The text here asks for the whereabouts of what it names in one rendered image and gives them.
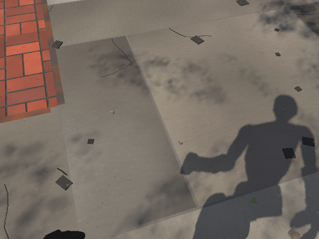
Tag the left robot hand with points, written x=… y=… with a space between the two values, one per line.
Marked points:
x=58 y=234

